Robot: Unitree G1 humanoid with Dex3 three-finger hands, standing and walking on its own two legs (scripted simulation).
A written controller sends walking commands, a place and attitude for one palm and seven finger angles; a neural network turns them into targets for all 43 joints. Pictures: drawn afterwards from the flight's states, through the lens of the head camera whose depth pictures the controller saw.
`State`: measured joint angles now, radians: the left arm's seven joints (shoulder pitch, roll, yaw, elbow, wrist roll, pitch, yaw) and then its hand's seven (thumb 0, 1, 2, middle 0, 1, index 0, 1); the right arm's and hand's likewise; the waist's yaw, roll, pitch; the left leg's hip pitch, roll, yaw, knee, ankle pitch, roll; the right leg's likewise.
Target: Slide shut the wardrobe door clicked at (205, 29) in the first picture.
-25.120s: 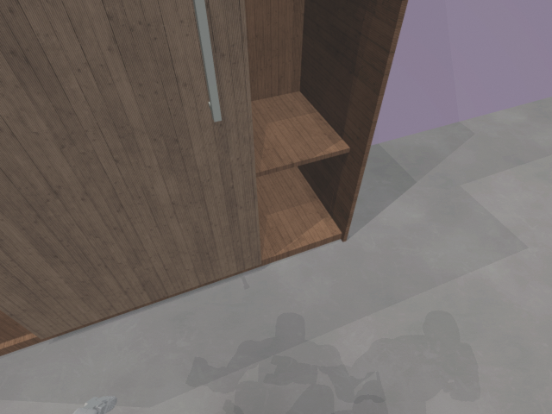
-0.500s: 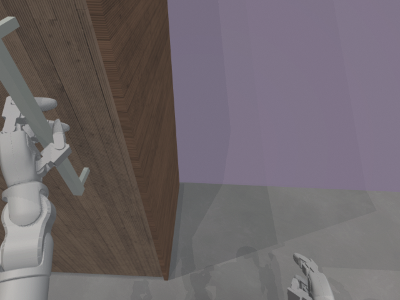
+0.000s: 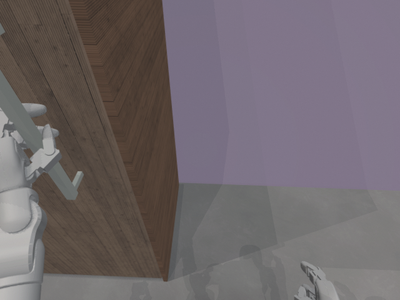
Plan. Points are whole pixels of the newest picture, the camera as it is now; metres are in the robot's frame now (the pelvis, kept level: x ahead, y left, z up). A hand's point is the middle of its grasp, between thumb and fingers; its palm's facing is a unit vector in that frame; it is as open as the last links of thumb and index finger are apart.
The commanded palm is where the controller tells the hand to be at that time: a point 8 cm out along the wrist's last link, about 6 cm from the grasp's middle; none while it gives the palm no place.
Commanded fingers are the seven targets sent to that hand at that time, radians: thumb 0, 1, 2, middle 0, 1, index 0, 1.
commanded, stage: stop walking and hold the door there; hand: left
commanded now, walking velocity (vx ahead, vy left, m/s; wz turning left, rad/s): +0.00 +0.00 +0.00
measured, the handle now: (41, 131) +0.33 +0.30 +0.20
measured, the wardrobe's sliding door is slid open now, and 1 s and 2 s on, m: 0.00 0.00 0.00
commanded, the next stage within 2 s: loosen the grip on the handle in 1.92 s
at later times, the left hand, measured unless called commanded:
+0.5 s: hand (49, 152) +0.29 +0.27 +0.19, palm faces +0.40 -0.90 -0.20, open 5.8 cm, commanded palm +0.25 +0.31 +0.18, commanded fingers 0.00 0.90 0.90 -0.45 -1.40 -0.45 -1.40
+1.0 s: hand (43, 155) +0.28 +0.28 +0.19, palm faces +0.07 -0.99 -0.10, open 5.8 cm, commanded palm +0.26 +0.31 +0.18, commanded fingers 0.00 0.90 0.90 -0.45 -1.40 -0.45 -1.40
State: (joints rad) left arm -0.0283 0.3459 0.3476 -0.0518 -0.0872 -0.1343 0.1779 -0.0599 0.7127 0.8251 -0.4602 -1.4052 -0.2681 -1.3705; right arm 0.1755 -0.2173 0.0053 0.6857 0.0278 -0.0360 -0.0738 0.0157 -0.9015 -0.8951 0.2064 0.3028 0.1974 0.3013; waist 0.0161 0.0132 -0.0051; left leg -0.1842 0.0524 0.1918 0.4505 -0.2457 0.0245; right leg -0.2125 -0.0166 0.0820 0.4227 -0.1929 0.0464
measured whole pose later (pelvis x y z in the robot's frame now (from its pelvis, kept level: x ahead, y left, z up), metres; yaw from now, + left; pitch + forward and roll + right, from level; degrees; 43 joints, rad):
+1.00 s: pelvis -0.08 +0.17 -0.03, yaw +1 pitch -1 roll +3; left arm -0.35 0.20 0.05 -0.09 -0.08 -0.08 0.13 -0.04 0.73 0.79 -0.46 -1.41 -0.31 -1.37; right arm 0.14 -0.27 -0.01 0.64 0.00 0.00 -0.05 0.02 -0.90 -0.90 0.21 0.30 0.20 0.30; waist -0.05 -0.03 0.12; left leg -0.29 0.09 0.02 0.56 -0.24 -0.05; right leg -0.36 -0.29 0.00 0.71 -0.32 0.10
